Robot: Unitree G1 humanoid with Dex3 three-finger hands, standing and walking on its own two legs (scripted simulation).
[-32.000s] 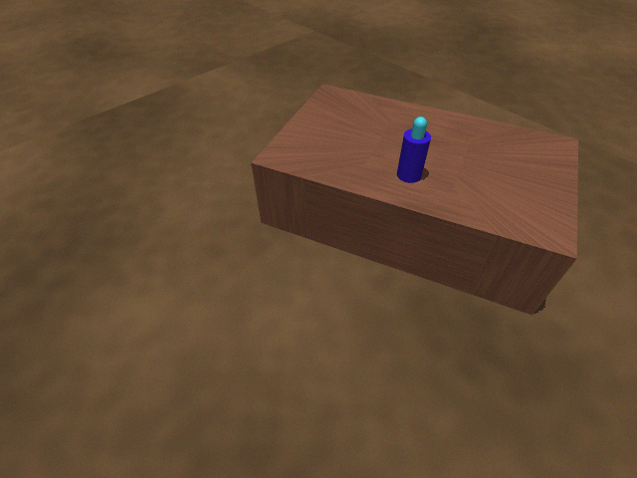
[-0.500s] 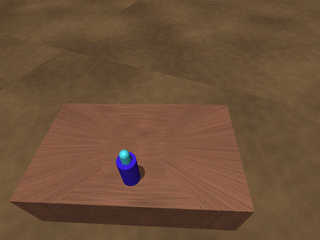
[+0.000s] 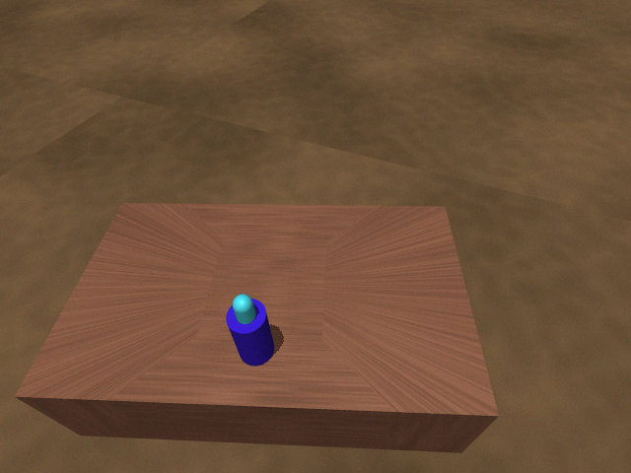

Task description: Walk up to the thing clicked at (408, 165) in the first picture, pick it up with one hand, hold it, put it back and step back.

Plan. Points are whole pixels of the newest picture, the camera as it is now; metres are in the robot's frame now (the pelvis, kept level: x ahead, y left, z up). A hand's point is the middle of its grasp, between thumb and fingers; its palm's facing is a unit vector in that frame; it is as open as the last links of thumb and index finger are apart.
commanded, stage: stand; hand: left
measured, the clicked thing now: (249, 326) +0.49 +0.19 -0.33
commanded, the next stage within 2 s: step back in 0.10 s
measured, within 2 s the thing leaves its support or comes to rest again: neither
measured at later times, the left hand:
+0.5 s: hand out of the picture +0.08 +0.33 -0.19, palm faces -0.03 -0.93 -0.36, open 7.4 cm
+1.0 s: hand out of the picture -0.04 +0.32 -0.15, palm faces -0.09 -0.90 -0.42, open 7.4 cm
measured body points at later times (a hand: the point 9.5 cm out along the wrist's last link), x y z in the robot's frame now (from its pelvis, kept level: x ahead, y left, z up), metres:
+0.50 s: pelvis -0.07 +0.07 -0.02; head +0.01 +0.10 +0.42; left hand +0.08 +0.38 -0.16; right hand -0.02 -0.26 -0.13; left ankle -0.08 +0.16 -0.75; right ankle -0.02 -0.09 -0.71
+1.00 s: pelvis -0.15 +0.06 -0.02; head -0.10 +0.03 +0.43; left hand -0.03 +0.36 -0.12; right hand -0.06 -0.25 -0.15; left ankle -0.15 +0.19 -0.69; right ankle -0.15 -0.03 -0.75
